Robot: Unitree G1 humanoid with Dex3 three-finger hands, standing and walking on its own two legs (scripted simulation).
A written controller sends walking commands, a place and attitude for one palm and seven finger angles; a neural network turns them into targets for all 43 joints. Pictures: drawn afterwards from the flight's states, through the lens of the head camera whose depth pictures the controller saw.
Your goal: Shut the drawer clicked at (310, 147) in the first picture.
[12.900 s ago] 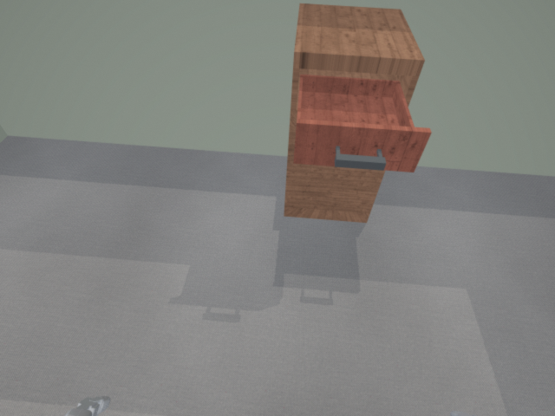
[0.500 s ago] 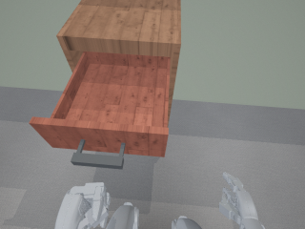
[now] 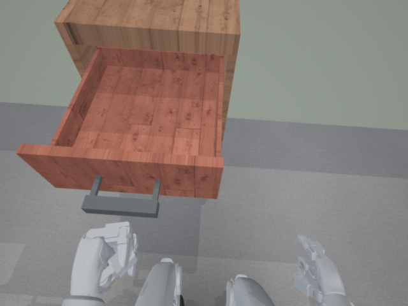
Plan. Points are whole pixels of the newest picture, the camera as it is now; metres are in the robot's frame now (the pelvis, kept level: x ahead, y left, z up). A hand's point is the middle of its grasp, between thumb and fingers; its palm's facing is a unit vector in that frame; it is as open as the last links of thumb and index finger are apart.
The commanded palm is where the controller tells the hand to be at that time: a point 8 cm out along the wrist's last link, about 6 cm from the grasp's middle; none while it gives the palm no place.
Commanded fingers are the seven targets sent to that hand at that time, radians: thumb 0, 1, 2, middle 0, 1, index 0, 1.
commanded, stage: bring the fist close to the handle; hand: left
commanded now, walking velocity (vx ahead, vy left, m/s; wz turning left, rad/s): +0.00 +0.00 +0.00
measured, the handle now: (124, 194) +0.31 +0.17 +0.03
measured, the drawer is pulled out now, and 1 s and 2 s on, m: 0.30 0.29 0.17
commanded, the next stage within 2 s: push the drawer shut in 0.44 s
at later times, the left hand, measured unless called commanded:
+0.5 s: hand (140, 254) +0.21 +0.12 +0.02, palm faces -0.05 -1.00 +0.02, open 3.3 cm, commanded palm +0.19 +0.18 +0.03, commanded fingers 0.00 0.90 0.90 -1.40 -1.60 -1.40 -1.60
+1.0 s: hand (137, 240) +0.23 +0.13 +0.02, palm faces -0.04 -1.00 -0.01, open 3.0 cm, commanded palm +0.24 +0.18 +0.03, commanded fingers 0.00 0.90 0.90 -1.40 -1.60 -1.40 -1.60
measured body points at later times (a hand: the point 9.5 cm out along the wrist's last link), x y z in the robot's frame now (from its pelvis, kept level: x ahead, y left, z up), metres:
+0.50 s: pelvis +0.00 +0.01 +0.00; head +0.10 +0.02 +0.44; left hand +0.21 +0.18 +0.03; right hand +0.20 -0.21 -0.09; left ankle +0.05 +0.10 -0.60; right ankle -0.01 -0.09 -0.60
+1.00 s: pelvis +0.00 +0.01 +0.00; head +0.10 +0.03 +0.43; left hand +0.23 +0.18 +0.03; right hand +0.19 -0.22 -0.09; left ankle +0.05 +0.10 -0.60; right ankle -0.01 -0.09 -0.60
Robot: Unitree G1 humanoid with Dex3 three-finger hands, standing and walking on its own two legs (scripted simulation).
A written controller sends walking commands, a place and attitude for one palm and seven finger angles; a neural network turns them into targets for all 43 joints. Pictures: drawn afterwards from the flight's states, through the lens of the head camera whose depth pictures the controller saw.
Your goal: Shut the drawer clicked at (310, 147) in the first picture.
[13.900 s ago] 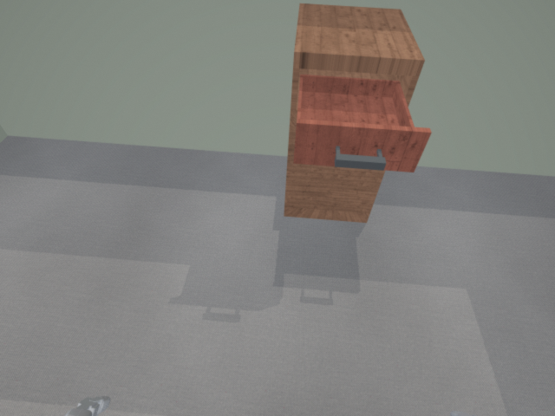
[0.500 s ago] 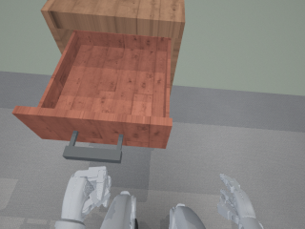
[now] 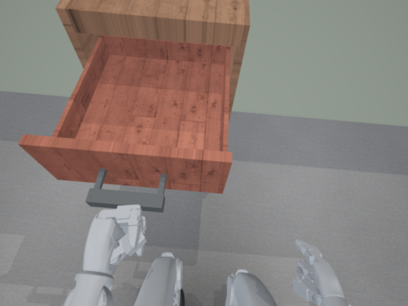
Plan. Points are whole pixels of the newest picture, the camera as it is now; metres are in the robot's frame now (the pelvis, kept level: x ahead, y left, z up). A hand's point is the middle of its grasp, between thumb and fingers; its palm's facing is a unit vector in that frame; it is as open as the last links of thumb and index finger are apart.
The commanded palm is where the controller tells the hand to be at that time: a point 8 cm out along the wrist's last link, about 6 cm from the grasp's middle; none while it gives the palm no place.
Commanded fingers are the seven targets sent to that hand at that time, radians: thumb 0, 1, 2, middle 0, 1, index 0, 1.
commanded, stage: push the drawer shut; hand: left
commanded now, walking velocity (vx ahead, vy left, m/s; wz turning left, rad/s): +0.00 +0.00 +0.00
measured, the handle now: (129, 188) +0.32 +0.16 +0.03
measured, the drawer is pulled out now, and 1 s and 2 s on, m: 0.29 0.17 0.04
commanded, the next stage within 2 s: none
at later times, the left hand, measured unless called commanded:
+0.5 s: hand (145, 202) +0.30 +0.13 +0.02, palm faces -0.07 -1.00 -0.03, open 2.8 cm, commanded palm +0.31 +0.17 +0.03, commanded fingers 0.00 0.90 0.90 -1.40 -1.60 -1.40 -1.60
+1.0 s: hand (156, 168) +0.37 +0.12 +0.02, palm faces -0.03 -1.00 -0.05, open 2.8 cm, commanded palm +0.37 +0.16 +0.03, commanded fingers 0.00 0.90 0.90 -1.40 -1.60 -1.40 -1.60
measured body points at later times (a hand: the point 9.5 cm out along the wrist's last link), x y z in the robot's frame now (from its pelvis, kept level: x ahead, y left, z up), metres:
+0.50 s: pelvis -0.02 +0.01 +0.00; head +0.08 +0.04 +0.44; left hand +0.30 +0.18 +0.03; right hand +0.14 -0.23 -0.09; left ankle +0.05 +0.09 -0.60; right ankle -0.01 -0.09 -0.60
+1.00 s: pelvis -0.02 +0.01 +0.01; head +0.10 +0.03 +0.44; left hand +0.36 +0.17 +0.03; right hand +0.11 -0.24 -0.11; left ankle +0.05 +0.09 -0.60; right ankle -0.01 -0.09 -0.60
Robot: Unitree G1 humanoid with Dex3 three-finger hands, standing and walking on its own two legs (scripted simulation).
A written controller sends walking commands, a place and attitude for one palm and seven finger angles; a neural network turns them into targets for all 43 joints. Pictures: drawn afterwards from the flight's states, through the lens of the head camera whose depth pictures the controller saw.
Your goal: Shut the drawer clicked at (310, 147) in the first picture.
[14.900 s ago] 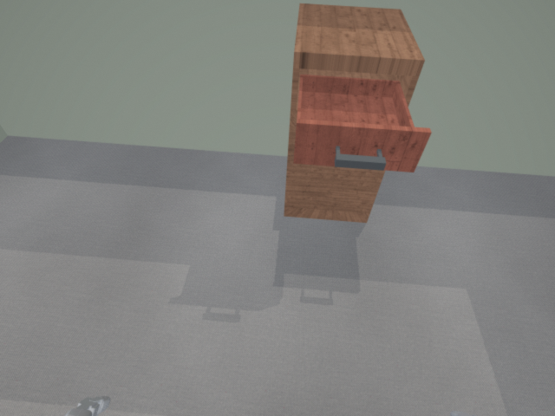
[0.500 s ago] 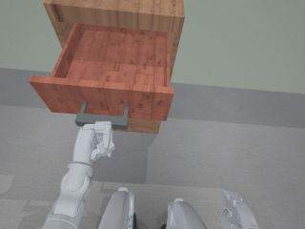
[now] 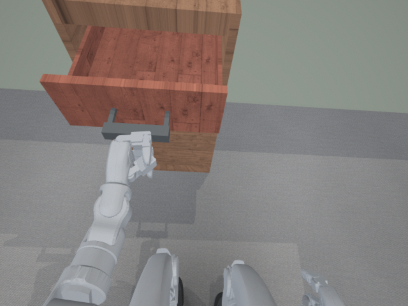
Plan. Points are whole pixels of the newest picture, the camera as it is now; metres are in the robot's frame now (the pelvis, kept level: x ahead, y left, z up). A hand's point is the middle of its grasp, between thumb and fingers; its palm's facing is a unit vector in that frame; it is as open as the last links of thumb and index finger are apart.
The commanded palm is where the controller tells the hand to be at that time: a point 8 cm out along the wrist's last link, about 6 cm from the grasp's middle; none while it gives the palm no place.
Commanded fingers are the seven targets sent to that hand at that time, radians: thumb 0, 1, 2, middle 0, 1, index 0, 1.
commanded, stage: push the drawer shut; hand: left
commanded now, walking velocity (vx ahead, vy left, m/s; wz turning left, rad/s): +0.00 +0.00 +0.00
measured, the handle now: (138, 123) +0.47 +0.15 +0.02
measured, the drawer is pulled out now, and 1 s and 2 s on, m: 0.17 0.04 0.00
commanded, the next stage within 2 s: pull the fist back off the drawer in 1.62 s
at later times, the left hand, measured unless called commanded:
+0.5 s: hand (156, 132) +0.45 +0.11 +0.02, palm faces -0.01 -1.00 -0.06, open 2.8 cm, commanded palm +0.45 +0.16 +0.03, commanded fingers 0.00 0.90 0.90 -1.40 -1.60 -1.40 -1.60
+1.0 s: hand (155, 107) +0.52 +0.12 +0.02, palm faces -0.01 -1.00 -0.04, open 2.7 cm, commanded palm +0.51 +0.15 +0.03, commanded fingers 0.00 0.90 0.90 -1.40 -1.60 -1.40 -1.60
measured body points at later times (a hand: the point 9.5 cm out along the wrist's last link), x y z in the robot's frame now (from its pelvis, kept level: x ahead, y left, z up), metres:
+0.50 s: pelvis +0.00 -0.01 +0.00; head +0.13 +0.00 +0.43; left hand +0.44 +0.16 +0.02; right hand +0.08 -0.28 -0.12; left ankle +0.07 +0.08 -0.61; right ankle +0.01 -0.11 -0.61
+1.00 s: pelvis +0.00 +0.00 -0.02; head +0.16 +0.02 +0.40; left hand +0.51 +0.17 +0.02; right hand +0.02 -0.27 -0.13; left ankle +0.07 +0.08 -0.61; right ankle +0.01 -0.11 -0.61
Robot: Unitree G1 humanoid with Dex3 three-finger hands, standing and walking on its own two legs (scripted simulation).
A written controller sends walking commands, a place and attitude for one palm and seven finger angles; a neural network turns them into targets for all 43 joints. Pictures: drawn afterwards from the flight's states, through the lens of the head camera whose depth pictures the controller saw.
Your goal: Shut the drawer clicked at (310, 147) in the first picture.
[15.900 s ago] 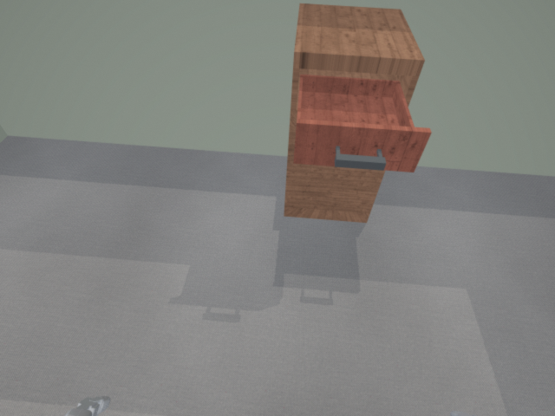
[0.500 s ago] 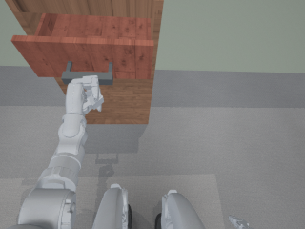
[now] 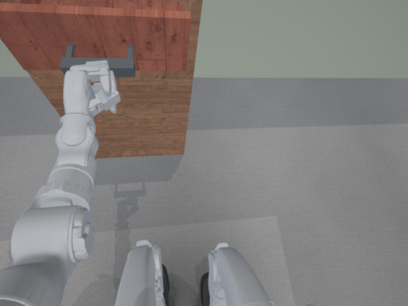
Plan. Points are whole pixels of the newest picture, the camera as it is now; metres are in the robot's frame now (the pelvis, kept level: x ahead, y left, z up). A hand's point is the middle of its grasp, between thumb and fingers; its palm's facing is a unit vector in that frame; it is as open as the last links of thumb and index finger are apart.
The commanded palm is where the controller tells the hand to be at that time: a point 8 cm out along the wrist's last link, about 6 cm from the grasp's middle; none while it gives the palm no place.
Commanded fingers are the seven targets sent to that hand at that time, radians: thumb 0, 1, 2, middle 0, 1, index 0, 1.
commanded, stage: push the drawer shut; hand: left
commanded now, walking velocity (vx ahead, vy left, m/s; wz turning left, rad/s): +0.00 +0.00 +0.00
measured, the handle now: (100, 58) +0.59 +0.17 +0.04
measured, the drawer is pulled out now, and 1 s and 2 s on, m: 0.04 0.00 0.00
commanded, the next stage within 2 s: pull the fist back off the drawer in 0.62 s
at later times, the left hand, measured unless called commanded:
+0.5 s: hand (112, 74) +0.55 +0.15 +0.04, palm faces +0.03 -1.00 -0.03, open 2.9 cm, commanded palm +0.56 +0.16 +0.05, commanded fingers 0.00 0.90 0.90 -1.40 -1.60 -1.40 -1.60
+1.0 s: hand (111, 73) +0.55 +0.15 +0.04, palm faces +0.04 -1.00 -0.05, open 2.9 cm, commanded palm +0.55 +0.15 +0.05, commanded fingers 0.00 0.90 0.90 -1.40 -1.60 -1.40 -1.60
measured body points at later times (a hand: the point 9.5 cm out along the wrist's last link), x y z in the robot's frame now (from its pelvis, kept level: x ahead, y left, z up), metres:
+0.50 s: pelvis -0.01 +0.01 -0.01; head +0.17 +0.05 +0.40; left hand +0.54 +0.20 +0.04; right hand -0.02 -0.25 -0.11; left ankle +0.07 +0.08 -0.59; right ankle +0.02 -0.10 -0.59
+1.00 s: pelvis -0.02 +0.00 -0.02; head +0.16 +0.06 +0.39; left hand +0.55 +0.20 +0.04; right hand -0.04 -0.26 -0.11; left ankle +0.07 +0.08 -0.59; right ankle +0.02 -0.10 -0.59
